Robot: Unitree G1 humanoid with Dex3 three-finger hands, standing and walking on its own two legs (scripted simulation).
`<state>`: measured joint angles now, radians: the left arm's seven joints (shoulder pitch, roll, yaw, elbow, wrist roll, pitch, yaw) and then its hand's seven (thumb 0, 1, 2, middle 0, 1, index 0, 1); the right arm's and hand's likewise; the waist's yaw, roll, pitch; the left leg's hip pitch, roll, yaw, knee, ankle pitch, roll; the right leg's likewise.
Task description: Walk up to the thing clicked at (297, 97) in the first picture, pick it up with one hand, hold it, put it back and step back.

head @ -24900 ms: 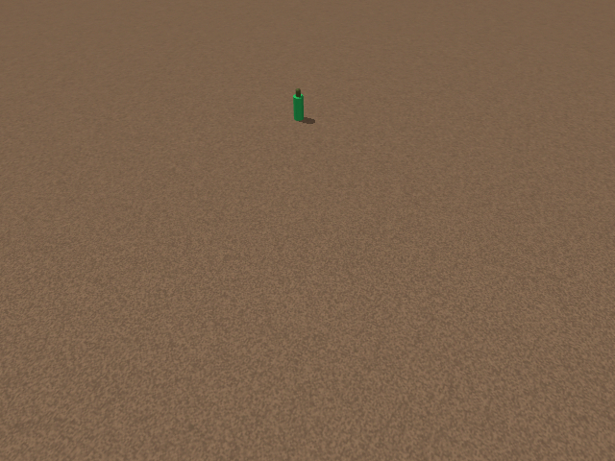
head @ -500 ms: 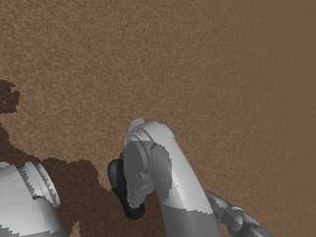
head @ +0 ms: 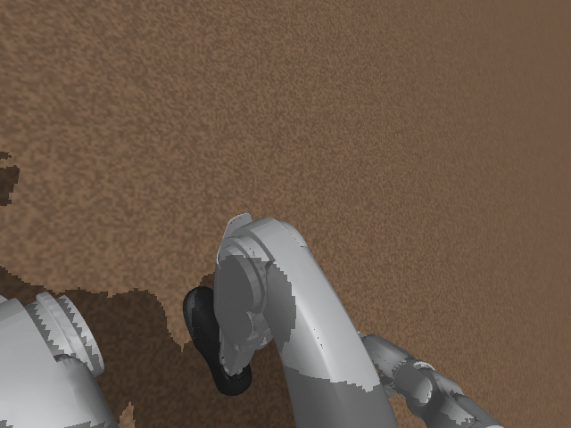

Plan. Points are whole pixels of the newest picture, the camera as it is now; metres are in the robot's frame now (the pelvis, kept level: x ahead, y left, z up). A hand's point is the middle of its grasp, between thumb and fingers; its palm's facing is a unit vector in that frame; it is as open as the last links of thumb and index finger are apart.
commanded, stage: open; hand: left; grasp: from the side
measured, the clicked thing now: out of the picture +0.50 +0.27 -0.20
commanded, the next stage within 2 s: withdraw in 0.28 s
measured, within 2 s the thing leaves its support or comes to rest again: rests again in 1.24 s
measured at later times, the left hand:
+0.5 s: hand out of the picture +0.51 +0.27 -0.17, palm faces +0.23 -0.97 -0.03, open 13.3 cm
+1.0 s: hand out of the picture +0.52 +0.35 -0.10, palm faces +0.27 -0.94 -0.20, open 17.1 cm
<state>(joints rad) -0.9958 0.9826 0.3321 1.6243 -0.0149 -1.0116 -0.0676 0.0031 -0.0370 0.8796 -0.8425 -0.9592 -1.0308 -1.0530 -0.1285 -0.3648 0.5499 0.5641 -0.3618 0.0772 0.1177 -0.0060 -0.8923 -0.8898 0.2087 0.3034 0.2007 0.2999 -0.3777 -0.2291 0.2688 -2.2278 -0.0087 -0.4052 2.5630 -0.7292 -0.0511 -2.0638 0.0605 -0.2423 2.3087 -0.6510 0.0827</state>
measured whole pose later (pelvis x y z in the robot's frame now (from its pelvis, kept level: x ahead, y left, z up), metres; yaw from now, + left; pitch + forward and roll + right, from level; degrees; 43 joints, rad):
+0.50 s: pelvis +0.00 +0.00 +0.00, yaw +0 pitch +20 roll -20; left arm -1.00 0.99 0.33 1.62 0.01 -1.01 -0.05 0.00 -0.25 0.35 -0.47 -0.42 -0.48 -0.41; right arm -0.14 -0.35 0.56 0.56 -0.36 0.09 0.12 -0.01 -0.90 -0.89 0.21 0.30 0.20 0.30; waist -0.38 -0.23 0.27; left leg -2.23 -0.01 -0.40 2.56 -0.73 -0.04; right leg -2.06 0.06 -0.24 2.30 -0.65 0.08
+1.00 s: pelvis +0.00 +0.00 +0.01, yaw +1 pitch +25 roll -16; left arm -1.08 1.07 0.42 1.48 0.15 -0.60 -0.10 -0.01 -0.53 0.08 -0.12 -0.09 -0.12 -0.09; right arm 0.01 -0.33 0.42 0.52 -0.22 0.21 0.08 -0.01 -0.90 -0.90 0.21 0.31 0.20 0.30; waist -0.36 -0.13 0.17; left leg -2.27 0.03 -0.29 2.48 -0.69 0.00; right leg -2.12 0.05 -0.16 2.27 -0.63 0.08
